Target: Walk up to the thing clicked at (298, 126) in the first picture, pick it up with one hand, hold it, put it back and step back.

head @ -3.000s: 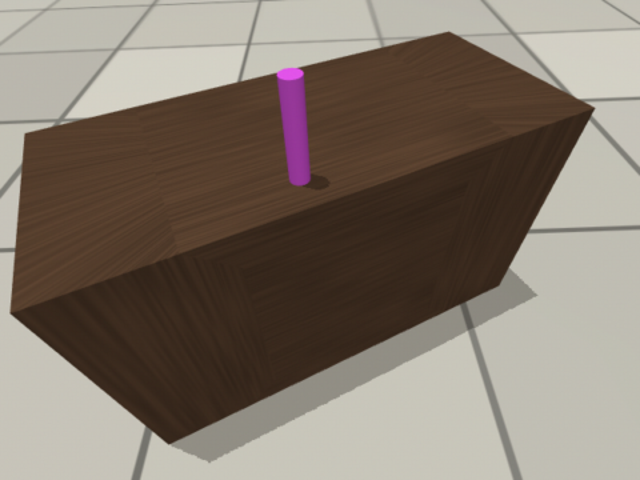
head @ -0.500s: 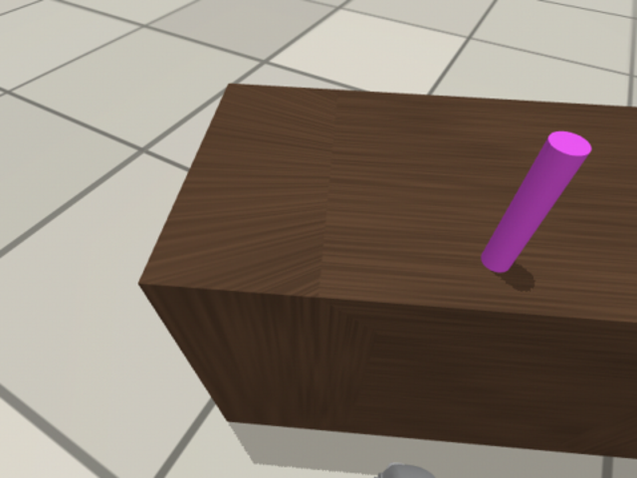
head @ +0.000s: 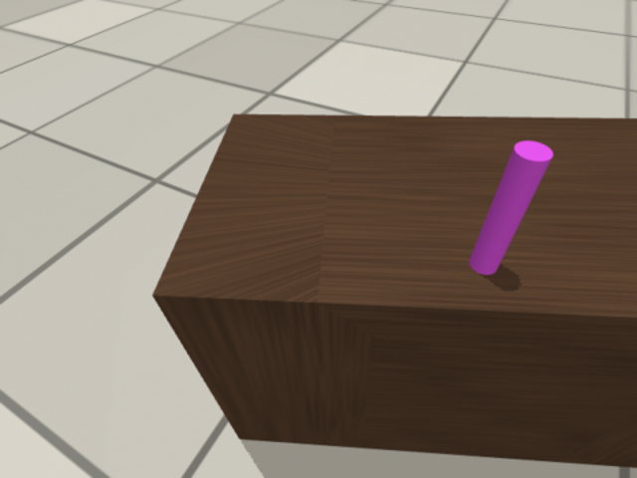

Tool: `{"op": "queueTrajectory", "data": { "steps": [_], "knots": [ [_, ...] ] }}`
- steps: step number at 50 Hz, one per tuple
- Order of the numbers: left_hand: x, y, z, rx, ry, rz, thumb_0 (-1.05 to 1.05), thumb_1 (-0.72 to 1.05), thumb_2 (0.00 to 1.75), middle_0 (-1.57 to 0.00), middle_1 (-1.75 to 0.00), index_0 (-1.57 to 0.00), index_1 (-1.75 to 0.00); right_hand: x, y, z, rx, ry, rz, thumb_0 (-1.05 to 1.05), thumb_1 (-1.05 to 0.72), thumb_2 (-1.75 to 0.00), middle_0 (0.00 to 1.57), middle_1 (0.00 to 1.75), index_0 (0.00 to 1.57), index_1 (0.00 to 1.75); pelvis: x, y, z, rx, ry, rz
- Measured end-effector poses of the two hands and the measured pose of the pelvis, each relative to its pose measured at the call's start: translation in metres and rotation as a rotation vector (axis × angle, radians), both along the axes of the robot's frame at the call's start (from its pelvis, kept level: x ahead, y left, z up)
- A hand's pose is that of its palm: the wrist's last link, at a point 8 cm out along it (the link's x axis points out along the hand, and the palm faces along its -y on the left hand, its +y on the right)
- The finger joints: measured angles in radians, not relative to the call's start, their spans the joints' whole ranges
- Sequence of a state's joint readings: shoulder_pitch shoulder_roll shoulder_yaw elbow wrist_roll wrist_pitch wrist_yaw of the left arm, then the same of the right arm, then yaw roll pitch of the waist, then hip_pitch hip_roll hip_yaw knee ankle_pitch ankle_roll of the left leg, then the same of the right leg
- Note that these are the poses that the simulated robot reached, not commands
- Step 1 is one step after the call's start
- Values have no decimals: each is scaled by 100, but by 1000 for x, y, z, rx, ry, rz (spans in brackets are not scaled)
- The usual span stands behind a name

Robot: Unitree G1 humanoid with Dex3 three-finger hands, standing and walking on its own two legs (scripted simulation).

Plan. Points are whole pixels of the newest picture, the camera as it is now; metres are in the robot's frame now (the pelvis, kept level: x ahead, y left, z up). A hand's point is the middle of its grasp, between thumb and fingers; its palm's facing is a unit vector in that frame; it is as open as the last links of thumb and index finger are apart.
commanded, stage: walk up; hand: right
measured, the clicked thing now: (504, 215) +0.45 -0.23 +0.09
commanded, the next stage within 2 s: stand in 1.20 s
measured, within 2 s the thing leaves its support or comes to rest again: neither
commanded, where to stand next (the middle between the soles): +0.06 +0.00 m, yaw -4 degrees
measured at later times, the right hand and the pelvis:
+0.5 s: hand out of the picture +0.12 -0.26 -0.14, palm faces +0.05 +0.94 -0.33, open 7.4 cm; pelvis +0.02 +0.00 +0.01, yaw -2 degrees
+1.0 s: hand out of the picture +0.09 -0.26 -0.15, palm faces +0.07 +0.94 -0.33, open 7.4 cm; pelvis +0.03 +0.00 +0.01, yaw -3 degrees
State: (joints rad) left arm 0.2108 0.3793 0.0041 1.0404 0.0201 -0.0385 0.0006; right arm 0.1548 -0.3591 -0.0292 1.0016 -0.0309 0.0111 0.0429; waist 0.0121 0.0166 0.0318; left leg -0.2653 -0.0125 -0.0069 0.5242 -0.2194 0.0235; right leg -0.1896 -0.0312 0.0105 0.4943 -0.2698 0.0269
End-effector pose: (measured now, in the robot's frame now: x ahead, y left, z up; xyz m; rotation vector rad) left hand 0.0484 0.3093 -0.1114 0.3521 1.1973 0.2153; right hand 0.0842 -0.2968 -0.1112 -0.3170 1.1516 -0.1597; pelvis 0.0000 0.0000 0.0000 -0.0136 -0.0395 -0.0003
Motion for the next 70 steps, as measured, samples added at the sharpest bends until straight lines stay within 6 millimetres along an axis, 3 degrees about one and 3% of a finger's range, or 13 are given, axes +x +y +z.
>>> {"op": "queueTrajectory", "data": {
  "steps": [8, 21, 29, 46, 61, 70],
  "knots": [
    [27, -3, 0, -5, 2, -22, 1, 91, 90, -20, -30, -20, -30, -9, -4, 2, -12, 57, -49, 1, -90, -89, 20, 30, 20, 30, 14, 0, 5, 4, 9, -12],
    [65, -12, 8, 4, -38, -60, 0, 91, 90, -20, -30, -20, -30, 17, -10, 6, -6, -5, -85, 1, -90, -89, 20, 30, 20, 30, 21, -3, 7, 12, -2, -32],
    [65, -14, 10, 11, -19, -65, 0, 91, 90, -20, -30, -20, -30, 19, -12, 4, 5, 4, -90, 1, -90, -89, 20, 30, 20, 30, 22, -5, 8, 13, -1, -40],
    [61, -13, 5, 7, 25, -65, 1, 91, 90, -20, -30, -20, -30, -3, -12, 1, 0, 67, -129, 1, -91, -89, 20, 30, 20, 30, 26, -3, 9, 18, -2, -55],
    [69, -16, 9, 16, 10, -77, 0, 91, 90, -20, -30, -20, -30, 3, -14, 0, 7, 40, -135, 1, -90, -89, 20, 30, 20, 30, 26, -6, 9, 20, -5, -61],
    [68, -29, 7, -21, 11, -70, 0, 91, 90, -20, -30, -20, -30, 3, -14, 3, 7, 41, -110, 1, -91, -89, 20, 30, 20, 30, 22, -12, 12, 16, -5, -51]
  ]
}}
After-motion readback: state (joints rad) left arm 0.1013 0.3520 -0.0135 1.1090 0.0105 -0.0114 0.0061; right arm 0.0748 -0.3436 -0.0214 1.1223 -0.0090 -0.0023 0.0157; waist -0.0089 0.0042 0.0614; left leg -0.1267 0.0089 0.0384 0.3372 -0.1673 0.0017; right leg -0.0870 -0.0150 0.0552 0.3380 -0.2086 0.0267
